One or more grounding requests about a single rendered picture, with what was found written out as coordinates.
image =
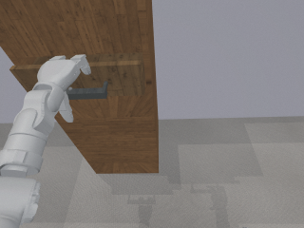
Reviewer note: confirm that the cabinet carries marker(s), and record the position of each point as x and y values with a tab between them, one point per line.
116	135

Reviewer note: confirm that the robot left forearm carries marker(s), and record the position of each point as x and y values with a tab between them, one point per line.
22	153

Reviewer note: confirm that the left robot hand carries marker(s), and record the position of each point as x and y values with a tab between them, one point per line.
63	72

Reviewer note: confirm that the drawer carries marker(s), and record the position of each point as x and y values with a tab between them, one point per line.
124	73

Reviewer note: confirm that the handle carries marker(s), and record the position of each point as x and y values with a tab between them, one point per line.
88	93

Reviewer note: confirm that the robot left upper arm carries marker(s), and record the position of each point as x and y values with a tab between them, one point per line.
19	199

